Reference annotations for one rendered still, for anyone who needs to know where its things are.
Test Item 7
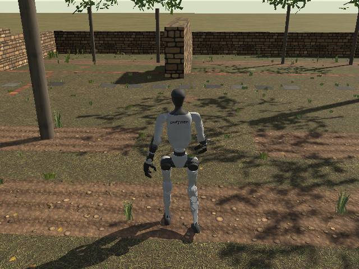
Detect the robot foot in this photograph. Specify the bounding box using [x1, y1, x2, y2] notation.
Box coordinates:
[191, 223, 200, 233]
[164, 212, 172, 225]

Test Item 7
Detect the robot left hand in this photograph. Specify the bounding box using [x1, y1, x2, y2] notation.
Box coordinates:
[144, 162, 157, 178]

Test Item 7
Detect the robot right upper arm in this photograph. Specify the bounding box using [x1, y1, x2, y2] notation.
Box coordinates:
[190, 112, 205, 142]

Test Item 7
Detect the robot right hand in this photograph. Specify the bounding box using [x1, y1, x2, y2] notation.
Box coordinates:
[194, 144, 207, 154]

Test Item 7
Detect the left robot foot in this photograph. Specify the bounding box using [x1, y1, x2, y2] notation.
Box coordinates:
[164, 212, 172, 225]

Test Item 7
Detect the right robot foot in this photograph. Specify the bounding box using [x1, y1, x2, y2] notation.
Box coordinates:
[191, 223, 200, 233]

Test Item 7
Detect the robot right forearm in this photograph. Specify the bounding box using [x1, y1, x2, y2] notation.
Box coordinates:
[199, 133, 207, 149]

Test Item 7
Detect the robot left forearm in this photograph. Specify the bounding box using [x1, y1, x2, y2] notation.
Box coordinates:
[145, 136, 158, 164]

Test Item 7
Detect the robot left upper arm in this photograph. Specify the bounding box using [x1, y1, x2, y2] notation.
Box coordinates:
[153, 113, 167, 145]

